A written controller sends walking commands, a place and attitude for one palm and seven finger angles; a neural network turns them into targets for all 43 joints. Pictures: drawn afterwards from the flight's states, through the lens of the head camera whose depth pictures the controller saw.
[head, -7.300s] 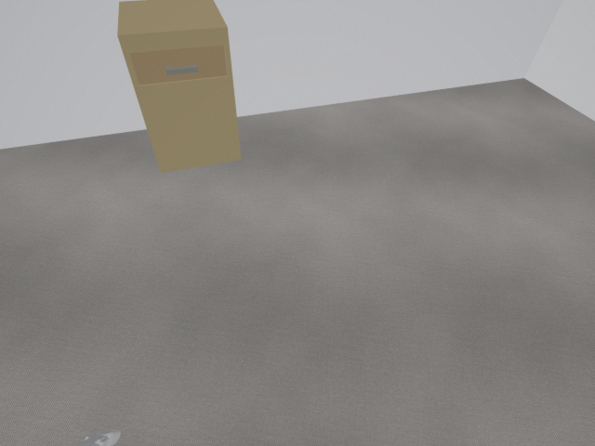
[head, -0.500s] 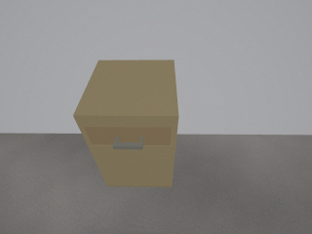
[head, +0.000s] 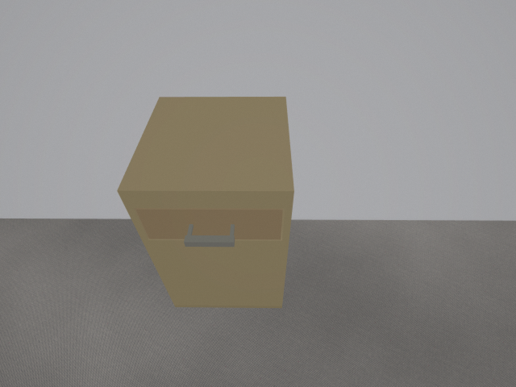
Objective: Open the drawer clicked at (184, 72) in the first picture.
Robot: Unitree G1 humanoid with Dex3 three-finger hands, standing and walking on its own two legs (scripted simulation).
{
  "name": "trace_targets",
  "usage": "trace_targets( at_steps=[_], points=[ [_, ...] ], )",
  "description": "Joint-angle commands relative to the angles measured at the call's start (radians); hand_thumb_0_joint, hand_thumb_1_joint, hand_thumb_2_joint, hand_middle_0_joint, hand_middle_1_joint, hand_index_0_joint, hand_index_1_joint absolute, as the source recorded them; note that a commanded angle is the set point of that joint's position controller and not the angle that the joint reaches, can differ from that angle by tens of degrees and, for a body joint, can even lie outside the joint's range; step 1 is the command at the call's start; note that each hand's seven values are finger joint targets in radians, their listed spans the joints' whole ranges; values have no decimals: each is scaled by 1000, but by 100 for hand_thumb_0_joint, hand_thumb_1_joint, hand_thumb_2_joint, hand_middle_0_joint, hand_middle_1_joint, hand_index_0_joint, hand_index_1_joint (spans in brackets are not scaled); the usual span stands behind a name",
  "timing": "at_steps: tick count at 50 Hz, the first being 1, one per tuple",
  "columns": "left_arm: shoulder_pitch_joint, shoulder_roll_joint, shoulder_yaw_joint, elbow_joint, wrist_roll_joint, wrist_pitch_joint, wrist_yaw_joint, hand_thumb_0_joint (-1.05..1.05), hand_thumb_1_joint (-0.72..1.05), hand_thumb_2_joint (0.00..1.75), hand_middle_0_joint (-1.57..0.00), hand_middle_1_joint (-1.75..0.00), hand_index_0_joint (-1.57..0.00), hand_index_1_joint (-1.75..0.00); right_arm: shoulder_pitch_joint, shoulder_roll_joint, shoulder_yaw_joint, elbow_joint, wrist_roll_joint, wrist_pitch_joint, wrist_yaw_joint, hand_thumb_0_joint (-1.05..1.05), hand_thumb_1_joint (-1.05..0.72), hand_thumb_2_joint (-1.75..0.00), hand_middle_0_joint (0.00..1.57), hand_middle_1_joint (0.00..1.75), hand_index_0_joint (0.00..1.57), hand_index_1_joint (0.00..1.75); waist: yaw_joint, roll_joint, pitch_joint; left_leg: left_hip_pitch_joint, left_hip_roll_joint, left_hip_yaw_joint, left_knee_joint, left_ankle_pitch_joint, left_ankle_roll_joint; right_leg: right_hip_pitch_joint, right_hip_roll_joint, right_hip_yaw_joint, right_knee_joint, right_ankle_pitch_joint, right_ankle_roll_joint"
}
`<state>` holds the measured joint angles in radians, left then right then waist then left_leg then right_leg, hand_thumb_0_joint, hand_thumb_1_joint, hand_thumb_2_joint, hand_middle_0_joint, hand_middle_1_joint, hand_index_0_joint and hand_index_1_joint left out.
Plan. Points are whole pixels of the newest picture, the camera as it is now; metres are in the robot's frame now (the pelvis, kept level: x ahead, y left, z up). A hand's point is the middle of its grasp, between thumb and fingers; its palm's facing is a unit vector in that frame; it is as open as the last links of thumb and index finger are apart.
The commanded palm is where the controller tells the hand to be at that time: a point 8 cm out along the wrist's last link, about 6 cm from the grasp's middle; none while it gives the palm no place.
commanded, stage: look again from close up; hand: left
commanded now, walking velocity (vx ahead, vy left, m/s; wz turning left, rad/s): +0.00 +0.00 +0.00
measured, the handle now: (210, 234) +0.53 +0.17 -0.22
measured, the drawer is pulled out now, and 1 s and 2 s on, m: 0.00 0.00 0.00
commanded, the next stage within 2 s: raise the hand with hooked fingers in 0.14 s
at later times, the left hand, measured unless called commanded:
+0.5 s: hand (143, 344) +0.20 +0.20 -0.04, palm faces -0.06 -0.57 -0.82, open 7.8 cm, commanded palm +0.12 +0.22 -0.04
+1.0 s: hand (123, 317) +0.22 +0.23 -0.01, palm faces +0.11 -0.15 -0.98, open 10.6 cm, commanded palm +0.18 +0.24 +0.03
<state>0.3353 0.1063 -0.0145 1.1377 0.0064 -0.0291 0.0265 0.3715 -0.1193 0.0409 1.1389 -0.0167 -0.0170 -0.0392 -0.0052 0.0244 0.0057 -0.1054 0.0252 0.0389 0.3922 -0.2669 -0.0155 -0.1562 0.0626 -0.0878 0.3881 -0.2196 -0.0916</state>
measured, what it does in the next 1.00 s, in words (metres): stands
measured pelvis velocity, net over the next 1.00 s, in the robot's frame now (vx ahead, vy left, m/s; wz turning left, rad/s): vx -0.03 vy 0.03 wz -0.01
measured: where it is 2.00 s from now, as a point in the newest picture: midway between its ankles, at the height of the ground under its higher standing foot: outside the picture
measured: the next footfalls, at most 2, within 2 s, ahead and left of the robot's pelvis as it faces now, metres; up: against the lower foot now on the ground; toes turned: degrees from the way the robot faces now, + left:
none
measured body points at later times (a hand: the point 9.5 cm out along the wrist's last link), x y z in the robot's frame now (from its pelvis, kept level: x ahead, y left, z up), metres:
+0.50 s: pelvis -0.02 +0.02 -0.02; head -0.01 -0.03 +0.43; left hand +0.19 +0.22 +0.01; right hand +0.13 -0.25 -0.13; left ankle -0.04 +0.13 -0.74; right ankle +0.00 -0.06 -0.74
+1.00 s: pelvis -0.03 +0.03 -0.03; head -0.02 +0.00 +0.42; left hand +0.21 +0.23 +0.04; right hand +0.20 -0.14 -0.13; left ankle -0.04 +0.13 -0.74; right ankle +0.00 -0.06 -0.74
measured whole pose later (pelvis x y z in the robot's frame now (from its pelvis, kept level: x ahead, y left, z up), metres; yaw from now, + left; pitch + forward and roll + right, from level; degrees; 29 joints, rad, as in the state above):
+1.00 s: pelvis -0.03 +0.03 -0.03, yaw -1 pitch +5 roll +1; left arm 0.17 0.26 -0.18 0.07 1.04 0.14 0.40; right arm 0.08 -0.16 0.05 0.58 -0.04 0.11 0.03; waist 0.08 0.06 -0.10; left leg -0.45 -0.02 0.05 0.76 -0.41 0.03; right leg -0.52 0.00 -0.06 0.77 -0.36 -0.05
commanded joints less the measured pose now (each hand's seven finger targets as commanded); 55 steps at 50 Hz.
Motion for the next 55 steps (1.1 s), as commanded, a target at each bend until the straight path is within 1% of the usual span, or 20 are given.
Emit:
trace_targets(
  at_steps=[1,11,12,13,14,15,16,17,18,22,25,27,29,32,34,36,42,46,49,55],
  points=[
    [70,89,17,-26,-1,-8,10,0,90,90,-20,-30,-20,-30,97,-69,-15,-10,4,-11,-7,0,-90,-90,20,30,20,30,5,-27,108,-116,68,-51,-67,85,40,6,-168,177,-98,100,22],
    [74,85,17,-25,-1,-7,12,0,90,90,-20,-30,-20,-30,100,-65,-16,-6,5,-12,-10,0,-90,-90,20,30,20,30,5,-12,107,-109,77,-52,-67,98,40,4,-163,170,-78,137,19],
    [143,154,33,3,11,-35,57,0,90,90,-20,-30,-20,-30,-57,-112,-42,-66,14,-22,4,0,-90,-90,20,30,20,30,60,-144,163,-260,53,43,192,-38,-2,18,-239,246,-46,836,165],
    [-616,374,-116,-1452,85,-225,19,0,88,89,-20,-32,-20,-32,-117,-288,-28,-454,66,-176,-55,0,-90,-90,20,30,20,30,-39,192,-331,62,-18,14,9,134,67,58,-166,345,44,446,62],
    [-303,347,-31,-1206,109,-127,113,0,85,88,-20,-33,-20,-33,-214,-210,-39,-405,56,-250,-90,0,-90,-90,20,30,20,30,15,345,-285,45,-31,9,-5,265,77,66,-102,238,79,217,25],
    [-246,287,-21,-1206,61,-61,182,0,83,87,-21,-34,-21,-34,-197,-218,-71,-367,73,-280,-95,0,-90,-90,20,30,20,30,8,328,-172,-30,-22,4,-7,192,46,-54,-81,181,56,64,32],
    [47,109,-105,-962,104,38,198,0,81,86,-21,-36,-21,-36,-164,-154,-60,-361,82,-276,-89,0,-90,-90,20,30,20,30,8,100,-103,-111,-9,-22,-4,128,50,-83,-70,144,54,27,48],
    [-67,104,-154,-1171,125,30,200,0,78,85,-21,-37,-21,-37,-182,-182,-67,-448,99,-288,-80,0,-90,-90,20,30,20,30,2,11,-44,-131,-10,-51,14,131,64,-120,-77,141,60,30,60],
    [-29,142,-153,-1200,217,25,215,0,76,84,-21,-39,-21,-39,-198,-218,-78,-454,84,-302,-80,0,-90,-90,20,30,20,30,5,-48,-117,-109,-12,-39,65,144,76,-161,-73,157,78,23,56],
    [-4,78,-261,-1123,580,33,315,0,67,80,-22,-45,-22,-45,-242,-251,-92,-591,-6,-252,-29,0,-90,-90,20,30,20,30,-32,-260,-47,-245,-78,-61,191,15,68,-351,-71,179,73,-241,49],
    [361,111,-173,-1016,805,45,379,0,60,77,-22,-50,-22,-50,-295,-258,-120,-674,-27,-129,37,0,-90,-90,20,30,20,30,100,-281,-87,-338,-85,-32,181,46,39,-231,-64,192,100,-141,21],
    [359,169,-132,-1093,913,37,394,0,55,75,-22,-53,-22,-53,-362,-242,-104,-722,-26,-35,75,0,-90,-90,20,30,20,30,139,-307,-125,-419,-85,-3,191,93,28,-161,-75,206,174,79,17],
    [279,208,-89,-1138,984,24,421,0,50,73,-23,-55,-23,-55,-405,-224,-91,-760,-12,20,98,0,-90,-90,20,30,20,30,150,-268,-157,-458,-89,5,203,108,26,-141,-75,218,226,135,14],
    [128,241,-71,-1282,1070,41,491,0,43,70,-23,-60,-23,-60,-424,-198,-94,-806,-19,83,112,0,-90,-90,20,30,20,30,153,46,-237,-357,-96,16,237,150,25,-179,-49,227,282,150,-13],
    [-11,246,-84,-1334,1108,59,531,0,39,68,-24,-63,-24,-63,-407,-189,-94,-812,-23,96,102,0,-90,-90,20,30,20,30,130,137,-324,-295,-85,1,279,194,29,-242,-29,231,318,183,-18],
    [-144,266,-74,-1385,1137,68,572,0,34,66,-24,-66,-24,-66,-399,-186,-93,-793,-37,97,87,0,-90,-90,20,30,20,30,91,93,-373,-265,-75,-37,327,184,36,-309,-26,250,329,141,-7],
    [-358,231,-142,-1330,1127,57,557,0,20,60,-25,-75,-25,-75,-418,-188,-86,-745,-48,62,69,0,-90,-90,20,30,20,30,-1,-25,-256,-284,-70,-64,351,21,59,-419,-45,186,263,-76,31],
    [-243,186,-193,-1245,1027,142,422,0,11,56,-26,-81,-26,-81,-424,-186,-77,-738,-19,67,50,0,-90,-90,20,30,20,30,29,-83,-266,-292,-64,-56,264,62,56,-247,-46,137,228,29,42],
    [-165,280,-116,-1207,1028,181,337,0,4,53,-26,-86,-26,-86,-424,-189,-55,-743,-2,83,45,0,-90,-90,20,30,20,30,82,-154,-244,-322,-56,-40,204,90,49,-136,-53,148,208,56,44],
    [-208,383,11,-1283,1071,137,342,0,-10,47,-27,-94,-27,-94,-420,-189,-48,-735,-8,79,42,0,-90,-90,20,30,20,30,127,-23,-223,-313,-51,-39,132,136,40,-44,-53,169,196,109,25]
  ],
)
